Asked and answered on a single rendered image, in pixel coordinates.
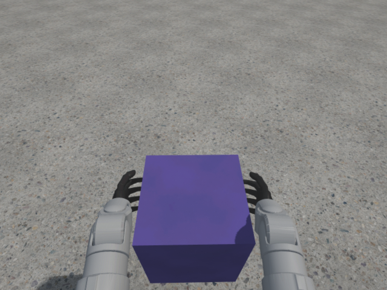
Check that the robot right forearm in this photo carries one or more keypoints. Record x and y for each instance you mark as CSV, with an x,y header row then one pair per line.
x,y
280,247

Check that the carton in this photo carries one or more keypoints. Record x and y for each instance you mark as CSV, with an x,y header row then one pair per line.
x,y
193,222

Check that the robot left forearm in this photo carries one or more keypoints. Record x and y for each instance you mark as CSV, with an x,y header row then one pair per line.
x,y
107,255

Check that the robot left hand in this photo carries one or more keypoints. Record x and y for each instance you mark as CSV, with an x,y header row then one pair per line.
x,y
123,190

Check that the robot right hand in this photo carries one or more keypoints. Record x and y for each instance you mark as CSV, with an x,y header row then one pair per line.
x,y
261,191

